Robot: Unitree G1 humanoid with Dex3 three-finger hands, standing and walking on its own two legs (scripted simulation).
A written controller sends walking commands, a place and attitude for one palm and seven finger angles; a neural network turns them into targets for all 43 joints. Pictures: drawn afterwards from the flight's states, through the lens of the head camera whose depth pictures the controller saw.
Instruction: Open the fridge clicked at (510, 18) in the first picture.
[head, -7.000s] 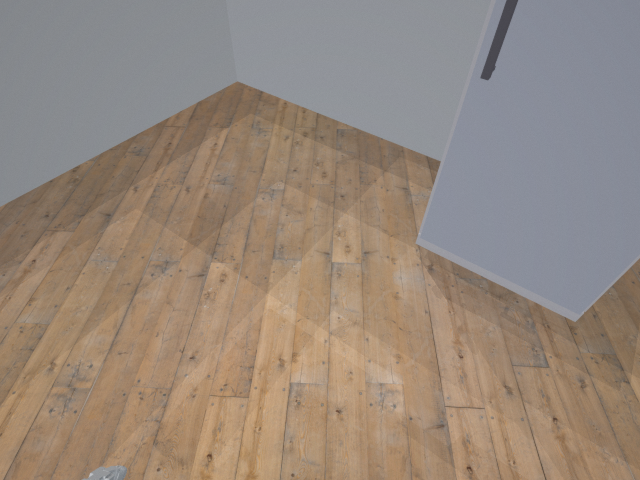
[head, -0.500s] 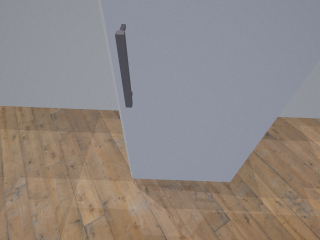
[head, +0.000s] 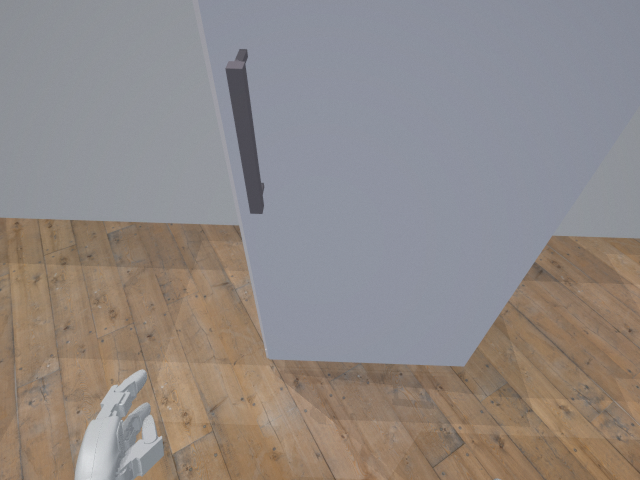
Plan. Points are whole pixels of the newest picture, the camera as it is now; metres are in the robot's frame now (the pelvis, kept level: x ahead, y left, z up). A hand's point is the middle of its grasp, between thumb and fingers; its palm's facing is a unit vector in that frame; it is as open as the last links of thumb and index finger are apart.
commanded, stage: raise the hand to about handle height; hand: left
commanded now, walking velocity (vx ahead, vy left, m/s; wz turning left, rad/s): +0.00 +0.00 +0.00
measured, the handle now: (250, 140) +0.54 +0.14 +0.15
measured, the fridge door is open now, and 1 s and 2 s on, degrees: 0 0 0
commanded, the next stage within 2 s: move the hooked fingers beside the handle in 1.96 s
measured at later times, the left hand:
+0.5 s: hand (142, 420) +0.18 +0.21 +0.02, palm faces +0.01 -1.00 -0.06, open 9.9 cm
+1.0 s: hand (87, 358) +0.22 +0.26 +0.10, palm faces +0.06 -1.00 -0.06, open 12.8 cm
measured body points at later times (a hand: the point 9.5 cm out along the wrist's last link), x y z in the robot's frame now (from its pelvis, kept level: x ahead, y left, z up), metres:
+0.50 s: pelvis -0.03 -0.02 -0.05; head +0.00 -0.01 +0.40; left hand +0.17 +0.27 +0.02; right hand +0.16 -0.25 -0.12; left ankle +0.00 +0.11 -0.73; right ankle -0.01 -0.11 -0.73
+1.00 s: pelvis -0.02 +0.01 -0.02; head -0.02 +0.01 +0.43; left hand +0.21 +0.31 +0.10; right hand +0.17 -0.23 -0.07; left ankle +0.00 +0.11 -0.73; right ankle -0.01 -0.11 -0.73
